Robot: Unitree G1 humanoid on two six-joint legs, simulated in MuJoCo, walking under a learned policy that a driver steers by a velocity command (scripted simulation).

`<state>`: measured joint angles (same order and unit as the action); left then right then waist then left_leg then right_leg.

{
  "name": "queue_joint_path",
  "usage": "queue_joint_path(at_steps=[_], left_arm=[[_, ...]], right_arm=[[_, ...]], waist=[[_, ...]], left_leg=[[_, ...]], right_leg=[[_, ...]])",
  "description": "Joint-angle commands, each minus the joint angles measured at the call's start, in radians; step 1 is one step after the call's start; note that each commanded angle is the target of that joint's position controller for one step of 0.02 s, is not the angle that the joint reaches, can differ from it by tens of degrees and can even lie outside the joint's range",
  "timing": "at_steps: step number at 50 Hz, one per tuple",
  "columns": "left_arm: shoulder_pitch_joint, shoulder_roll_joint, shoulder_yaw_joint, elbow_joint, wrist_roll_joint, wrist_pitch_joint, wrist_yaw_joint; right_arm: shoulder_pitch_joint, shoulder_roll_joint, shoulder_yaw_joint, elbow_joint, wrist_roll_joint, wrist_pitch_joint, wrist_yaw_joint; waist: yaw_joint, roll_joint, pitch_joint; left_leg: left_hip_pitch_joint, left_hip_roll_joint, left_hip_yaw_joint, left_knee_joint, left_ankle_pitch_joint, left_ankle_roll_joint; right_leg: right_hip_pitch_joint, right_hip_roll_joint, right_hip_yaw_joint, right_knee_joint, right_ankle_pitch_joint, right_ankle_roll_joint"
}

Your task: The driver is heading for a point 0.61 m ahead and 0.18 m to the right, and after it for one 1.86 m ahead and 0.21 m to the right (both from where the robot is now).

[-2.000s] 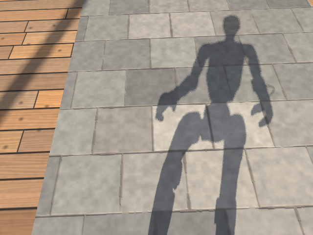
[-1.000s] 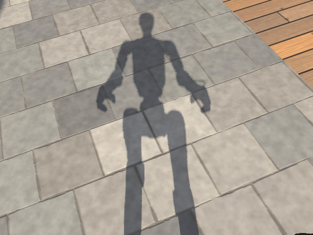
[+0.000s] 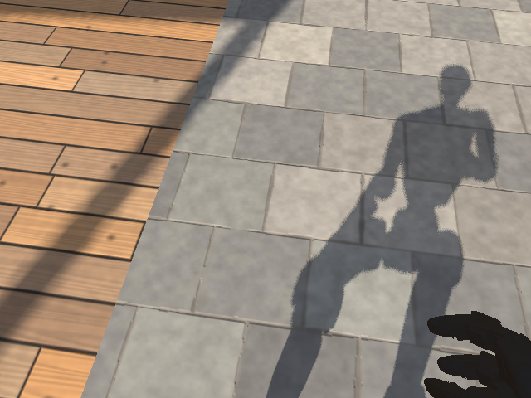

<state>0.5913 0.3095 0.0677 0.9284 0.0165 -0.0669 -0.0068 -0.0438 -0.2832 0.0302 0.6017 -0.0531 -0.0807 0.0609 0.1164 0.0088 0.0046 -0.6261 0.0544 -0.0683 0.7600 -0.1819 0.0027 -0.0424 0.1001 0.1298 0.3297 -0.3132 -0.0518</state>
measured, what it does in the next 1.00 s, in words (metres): walks ahead: left foot, then right foot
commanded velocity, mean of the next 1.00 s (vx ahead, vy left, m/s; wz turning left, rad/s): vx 1.00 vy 0.00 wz -0.27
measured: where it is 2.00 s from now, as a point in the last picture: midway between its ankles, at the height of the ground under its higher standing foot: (376, 83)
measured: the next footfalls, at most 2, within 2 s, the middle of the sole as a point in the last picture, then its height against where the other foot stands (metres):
left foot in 0.10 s outside the picture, level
right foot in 0.52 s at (349, 349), level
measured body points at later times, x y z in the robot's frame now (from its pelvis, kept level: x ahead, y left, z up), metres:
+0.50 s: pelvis +0.47 -0.03 -0.04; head +0.49 -0.05 +0.41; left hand +0.81 +0.08 -0.09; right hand +0.28 -0.25 -0.16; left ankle +0.25 +0.17 -0.70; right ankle +0.60 -0.11 -0.73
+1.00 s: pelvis +0.92 -0.18 -0.04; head +0.94 -0.19 +0.41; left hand +1.02 +0.08 -0.17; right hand +0.96 -0.48 -0.15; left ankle +1.04 -0.20 -0.74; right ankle +0.64 -0.16 -0.63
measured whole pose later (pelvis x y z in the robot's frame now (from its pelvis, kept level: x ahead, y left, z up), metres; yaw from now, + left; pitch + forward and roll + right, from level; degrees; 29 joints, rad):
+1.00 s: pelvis +0.92 -0.18 -0.04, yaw -15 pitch +0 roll -1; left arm 0.38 0.28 0.02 0.89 0.04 -0.07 0.03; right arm 0.19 -0.30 -0.03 0.78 -0.01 -0.04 0.04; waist -0.03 0.02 0.05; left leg -0.51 -0.11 0.12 0.66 -0.19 0.18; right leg 0.02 0.05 -0.15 1.06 -0.36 -0.01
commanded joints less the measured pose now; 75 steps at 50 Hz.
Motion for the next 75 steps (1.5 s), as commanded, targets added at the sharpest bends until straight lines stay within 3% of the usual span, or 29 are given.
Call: queue_joint_path(at_steps=[1,4,5,6,7,9,13,20,23,25,26,27,28,30,36,43,46,48,49,50,51,53,59,65,69,70,71,73,75], left_arm=[[-0.204,0.194,0.045,-0.136,-0.018,-0.038,-0.015],[-0.16,0.211,0.05,-0.112,-0.022,-0.036,-0.022],[-0.183,0.132,0.03,-0.135,-0.024,-0.045,-0.019],[-0.115,0.006,-0.001,-0.178,-0.051,-0.034,-0.011],[-0.155,0.055,0.0,-0.186,-0.031,-0.016,-0.005],[-0.263,0.069,0.005,-0.177,-0.002,0.01,-0.021],[-0.364,0.001,-0.007,-0.224,0.013,0.059,-0.056],[-0.627,0.003,-0.048,-0.354,0.009,0.057,-0.104],[-0.422,0.08,-0.026,-0.291,0.01,0.056,-0.088],[-0.04,0.16,0.021,-0.16,0.019,0.053,-0.051],[-0.105,0.222,0.048,-0.147,0.005,0.066,-0.021],[-0.2,0.321,0.054,-0.217,0.036,0.067,-0.012],[-0.171,0.259,0.056,-0.234,0.026,0.074,0.005],[-0.257,0.165,0.027,-0.192,0.027,0.039,0.017],[-0.25,0.071,-0.008,-0.119,0.006,-0.065,-0.012],[-0.185,0.091,-0.023,-0.082,-0.007,-0.087,0.018],[-0.246,0.18,0.003,-0.106,0.02,-0.034,0.06],[-0.384,0.209,0.019,-0.14,0.031,-0.002,0.057],[-0.439,0.03,-0.025,-0.178,0.05,-0.028,0.03],[-0.306,0.003,-0.047,-0.281,0.006,-0.052,0.017],[-0.363,0.054,-0.058,-0.286,0.024,-0.075,0.015],[-0.418,0.071,-0.06,-0.293,0.038,-0.075,0.01],[-0.601,0.036,-0.093,-0.384,0.045,0.002,-0.013],[-0.724,0.038,-0.094,-0.443,0.015,-0.014,-0.011],[-0.197,0.198,-0.015,-0.313,0.01,-0.029,0.038],[0.009,0.256,0.009,-0.274,0.04,-0.031,0.058],[-0.132,0.334,0.028,-0.292,0.063,-0.023,0.046],[-0.307,0.12,-0.002,-0.319,0.04,-0.01,0.035],[-0.265,0.076,-0.013,-0.253,0.042,-0.015,0.033]], right_arm=[[0.079,-0.105,-0.026,-0.018,0.019,0.002,-0.003],[0.338,-0.183,-0.076,0.058,-0.006,-0.005,-0.051],[0.525,-0.263,-0.106,0.068,-0.027,-0.01,-0.077],[0.528,-0.322,-0.115,0.065,-0.041,-0.001,-0.084],[0.43,-0.265,-0.115,0.062,-0.013,0.007,-0.086],[0.339,-0.13,-0.09,0.068,0.0,0.0,-0.073],[0.4,-0.055,-0.073,0.154,0.03,-0.032,-0.062],[0.409,-0.113,-0.081,0.209,0.028,-0.05,-0.075],[0.417,-0.223,-0.108,0.198,0.024,-0.021,-0.096],[0.354,-0.231,-0.109,0.174,0.012,0.001,-0.094],[0.368,-0.131,-0.088,0.168,0.005,-0.004,-0.073],[0.545,-0.084,-0.06,0.077,0.047,-0.013,-0.073],[0.407,-0.165,-0.07,0.078,0.045,-0.026,-0.077],[0.368,-0.141,-0.061,0.101,0.04,-0.017,-0.072],[0.27,-0.052,-0.051,0.121,0.045,0.061,-0.024],[0.115,-0.03,-0.039,0.098,0.047,0.026,0.012],[0.377,-0.124,-0.074,0.174,0.044,0.042,0.001],[0.766,-0.217,-0.132,0.277,0.044,0.055,-0.028],[0.69,-0.243,-0.147,0.29,0.064,0.071,-0.042],[0.579,-0.331,-0.16,0.24,0.03,0.074,-0.043],[0.539,-0.251,-0.155,0.201,0.032,0.072,-0.046],[0.477,-0.155,-0.131,0.225,0.034,0.061,-0.054],[0.455,-0.176,-0.131,0.202,0.052,0.0,-0.053],[0.523,-0.208,-0.156,0.207,0.059,0.007,-0.053],[0.373,-0.267,-0.168,0.167,0.04,-0.011,-0.052],[0.359,-0.101,-0.124,0.134,0.031,-0.022,-0.056],[0.515,-0.034,-0.091,0.064,0.095,-0.014,-0.052],[0.34,-0.159,-0.106,0.105,0.037,0.021,-0.053],[0.263,-0.127,-0.102,0.085,0.016,0.042,-0.022]], waist=[[-0.149,-0.056,0.056],[-0.274,0.033,-0.129],[-0.352,0.125,-0.245],[-0.265,0.301,-0.31],[-0.22,0.248,-0.201],[-0.188,0.074,-0.018],[-0.133,0.099,0.058],[-0.098,0.02,0.117],[0.035,0.088,-0.036],[0.192,0.054,-0.19],[0.101,-0.182,-0.147],[-0.052,-0.274,-0.357],[0.043,-0.072,-0.341],[-0.067,0.08,-0.04],[-0.132,0.009,0.156],[-0.102,-0.047,0.082],[-0.265,-0.143,-0.083],[-0.475,-0.073,-0.18],[-0.356,0.221,-0.079],[-0.207,0.294,-0.257],[-0.239,0.048,-0.216],[-0.132,-0.128,0.02],[-0.127,-0.035,0.135],[-0.224,0.05,0.043],[0.069,0.044,-0.255],[0.105,-0.156,-0.379],[-0.061,-0.494,-0.49],[-0.04,-0.126,-0.178],[-0.058,-0.036,-0.058]], left_leg=[[0.489,-0.04,0.072,-0.113,0.164,-0.017],[0.792,-0.051,0.076,-0.176,-0.004,0.014],[0.968,0.181,-0.177,-0.245,-0.351,0.049],[1.003,0.436,-0.671,-0.484,-0.686,0.101],[0.886,0.414,-0.771,-0.552,-0.735,0.136],[0.694,0.314,-0.41,-0.52,-0.395,0.123],[0.612,0.228,-0.055,-0.554,0.073,0.066],[0.537,0.129,0.328,-0.618,0.726,0.018],[0.624,0.178,0.326,-0.278,1.254,0.001],[0.392,0.167,0.29,0.273,0.988,0.026],[0.122,-0.035,0.283,0.676,-0.166,0.016],[-0.15,-0.05,0.087,0.94,-0.34,0.009],[-0.222,-0.032,0.021,0.926,-0.206,0.015],[-0.158,0.057,0.019,0.752,-0.133,0.03],[-0.056,0.085,-0.005,0.365,0.054,0.042],[0.094,-0.063,0.24,-0.102,0.421,0.13],[0.346,-0.176,0.265,-0.092,0.202,0.165],[0.711,-0.127,0.118,-0.177,0.044,0.271],[0.845,-0.027,-0.062,-0.093,0.181,0.29],[1.063,0.165,-0.617,-0.294,-0.052,0.525],[0.993,0.204,-0.754,-0.488,-0.269,0.491],[0.625,0.134,-0.594,-0.559,-0.243,0.382],[0.211,-0.063,-0.316,-0.637,0.068,0.314],[0.486,-0.047,-0.332,-0.51,0.467,0.215],[0.38,-0.094,-0.303,0.099,0.64,0.131],[0.202,-0.155,-0.213,0.445,-0.067,0.144],[-0.066,-0.209,-0.104,0.673,-0.345,0.112],[-0.157,-0.066,-0.038,0.642,-0.117,0.113],[-0.124,-0.006,-0.027,0.586,-0.092,0.1]], right_leg=[[-0.44,-0.211,0.232,-0.217,0.207,-0.148],[-0.374,-0.111,0.129,0.322,0.528,-0.078],[-0.508,-0.048,0.062,0.673,0.296,-0.052],[-0.692,-0.004,-0.012,0.961,-0.18,-0.043],[-0.787,-0.07,-0.034,1.05,-0.074,-0.054],[-0.783,-0.157,-0.055,0.998,0.037,-0.048],[-0.795,-0.207,-0.076,0.949,0.071,-0.035],[-0.542,-0.107,-0.311,0.472,0.327,-0.092],[-0.254,-0.004,-0.335,0.435,0.249,-0.139],[0.238,-0.012,-0.179,0.333,0.201,-0.21],[0.366,-0.137,0.008,0.29,0.128,-0.215],[0.597,-0.437,0.544,0.168,0.166,-0.389],[0.514,-0.428,0.603,-0.008,-0.057,-0.372],[0.112,-0.388,0.399,-0.085,-0.038,-0.286],[-0.214,-0.227,-0.087,-0.236,0.361,-0.102],[0.074,-0.217,-0.34,-0.218,1.132,0.024],[0.184,-0.274,-0.353,0.172,1.548,0.054],[-0.055,-0.21,-0.355,0.888,1.163,0.038],[-0.472,-0.013,-0.29,1.278,-0.082,0.037],[-0.816,0.012,-0.086,1.464,-0.217,0.075],[-0.859,-0.055,-0.004,1.356,-0.108,0.043],[-0.759,-0.15,-0.019,1.098,-0.022,0.044],[-0.532,-0.211,-0.125,0.583,0.186,0.123],[-0.426,-0.119,-0.129,0.217,0.406,0.084],[0.221,-0.145,-0.063,0.229,0.12,0.033],[0.445,-0.404,0.186,0.218,-0.221,0.02],[0.537,-0.627,0.812,-0.041,-0.446,-0.095],[0.244,-0.493,0.51,-0.062,-0.437,-0.084],[0.074,-0.418,0.241,-0.073,-0.102,-0.062]])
